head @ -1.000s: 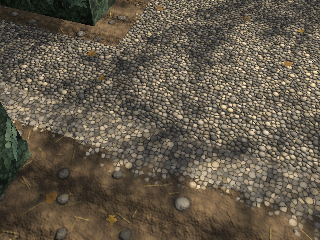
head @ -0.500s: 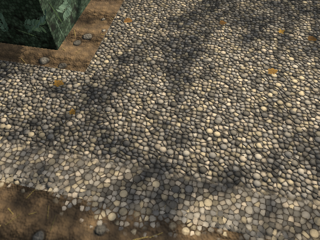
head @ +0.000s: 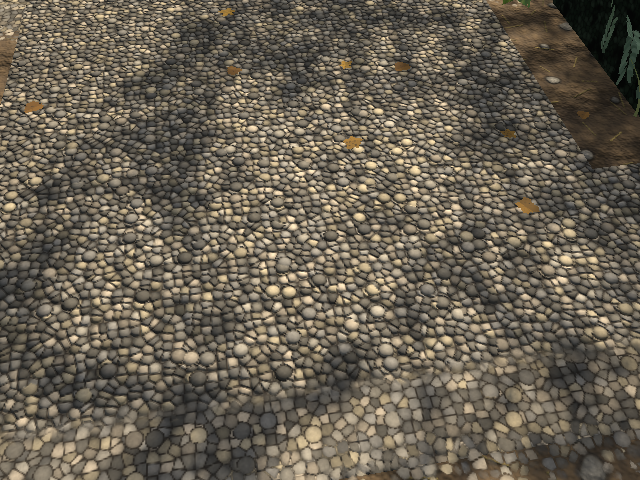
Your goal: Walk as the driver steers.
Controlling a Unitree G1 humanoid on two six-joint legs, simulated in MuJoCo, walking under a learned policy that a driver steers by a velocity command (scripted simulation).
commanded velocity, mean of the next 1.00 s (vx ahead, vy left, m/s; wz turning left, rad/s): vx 0.01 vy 0.00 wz -0.13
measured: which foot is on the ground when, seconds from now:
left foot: down 0.00-0.06, up 0.08-0.42, down 0.44-1.00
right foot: up 0.00-0.06, down 0.08-1.00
